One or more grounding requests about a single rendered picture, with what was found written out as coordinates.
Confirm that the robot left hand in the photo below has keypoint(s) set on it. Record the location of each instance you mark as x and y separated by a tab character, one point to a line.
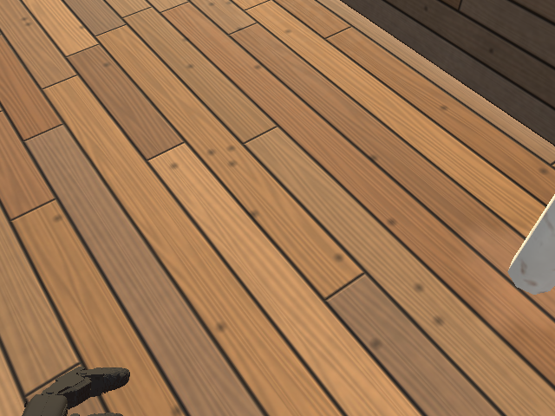
73	388

